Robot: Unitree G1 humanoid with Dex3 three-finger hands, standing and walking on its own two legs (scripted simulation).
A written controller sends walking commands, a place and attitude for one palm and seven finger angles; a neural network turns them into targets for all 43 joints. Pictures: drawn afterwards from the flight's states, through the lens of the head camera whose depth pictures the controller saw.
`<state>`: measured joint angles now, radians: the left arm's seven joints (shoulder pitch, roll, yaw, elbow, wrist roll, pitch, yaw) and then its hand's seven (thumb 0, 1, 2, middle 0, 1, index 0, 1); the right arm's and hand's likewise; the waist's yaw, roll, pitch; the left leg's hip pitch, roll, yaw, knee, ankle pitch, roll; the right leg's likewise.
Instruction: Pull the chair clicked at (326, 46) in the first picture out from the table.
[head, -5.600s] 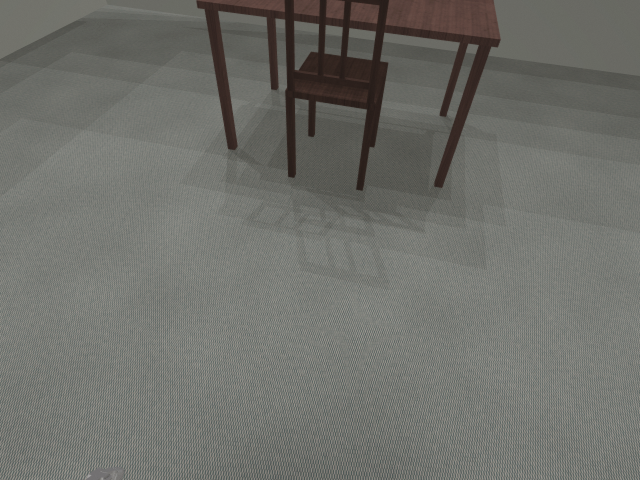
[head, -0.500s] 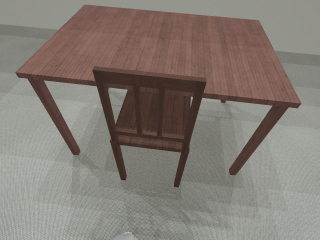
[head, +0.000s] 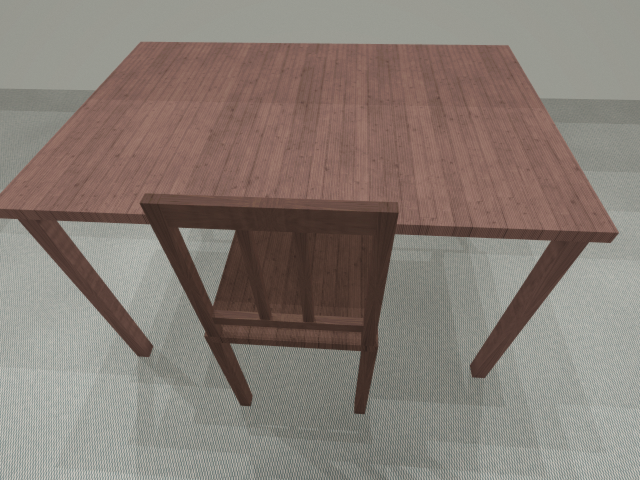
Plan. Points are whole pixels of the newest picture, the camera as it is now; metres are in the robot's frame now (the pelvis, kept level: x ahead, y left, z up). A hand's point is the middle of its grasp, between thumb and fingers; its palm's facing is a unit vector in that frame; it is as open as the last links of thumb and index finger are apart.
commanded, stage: come to a stop and stand still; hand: left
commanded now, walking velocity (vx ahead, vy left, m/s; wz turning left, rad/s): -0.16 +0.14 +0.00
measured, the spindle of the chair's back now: (255, 277) +0.46 +0.14 -0.09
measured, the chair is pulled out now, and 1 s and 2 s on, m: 0.00 0.00 0.00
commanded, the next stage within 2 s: look again from close up in 1.02 s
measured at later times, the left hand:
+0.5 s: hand out of the picture -0.02 +0.22 -0.17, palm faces +0.06 -0.97 -0.22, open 7.3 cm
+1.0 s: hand out of the picture -0.09 +0.16 -0.17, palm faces +0.05 -0.99 -0.15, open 7.4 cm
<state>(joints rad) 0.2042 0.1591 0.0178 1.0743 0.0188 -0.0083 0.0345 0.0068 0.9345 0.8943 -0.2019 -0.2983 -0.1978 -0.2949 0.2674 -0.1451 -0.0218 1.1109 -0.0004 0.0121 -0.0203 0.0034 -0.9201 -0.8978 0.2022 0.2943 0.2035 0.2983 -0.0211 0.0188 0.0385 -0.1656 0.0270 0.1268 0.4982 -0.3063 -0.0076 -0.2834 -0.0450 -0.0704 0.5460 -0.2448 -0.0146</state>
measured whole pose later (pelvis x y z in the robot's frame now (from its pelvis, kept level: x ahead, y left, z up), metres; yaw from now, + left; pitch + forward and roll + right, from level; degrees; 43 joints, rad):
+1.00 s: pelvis -0.06 +0.02 +0.01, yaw +1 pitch -1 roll +1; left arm 0.32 0.10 0.00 1.15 0.01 0.00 0.04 0.00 0.91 0.89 -0.20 -0.30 -0.20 -0.30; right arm 0.33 -0.12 0.00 1.17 0.00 0.01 -0.03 0.00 -0.91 -0.90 0.20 0.29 0.20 0.30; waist -0.01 -0.01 0.03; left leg -0.19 0.01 0.08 0.37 -0.16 0.01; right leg -0.15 0.00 -0.05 0.41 -0.23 -0.02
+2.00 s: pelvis -0.04 +0.05 +0.01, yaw +1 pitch -1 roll +0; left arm 0.33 0.14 -0.01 1.11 0.02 -0.01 0.04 0.00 0.91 0.89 -0.20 -0.30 -0.20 -0.30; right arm 0.27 -0.16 0.02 1.13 0.00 -0.03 -0.02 0.01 -0.92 -0.90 0.20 0.29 0.20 0.30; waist 0.01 -0.02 0.02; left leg -0.18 -0.03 0.09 0.44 -0.24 0.06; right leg -0.13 -0.04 -0.04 0.45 -0.29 0.03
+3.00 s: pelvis +0.00 +0.06 +0.00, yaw +1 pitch +0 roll +1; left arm 0.33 0.12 0.01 1.11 0.02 -0.01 0.06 0.00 0.91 0.89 -0.20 -0.30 -0.20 -0.30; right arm 0.29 -0.15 0.01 1.12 0.00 -0.03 -0.05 0.02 -0.93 -0.90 0.20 0.29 0.20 0.30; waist 0.02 0.00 0.02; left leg -0.15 -0.05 0.09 0.47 -0.32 0.06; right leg -0.11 -0.07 -0.03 0.51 -0.37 0.03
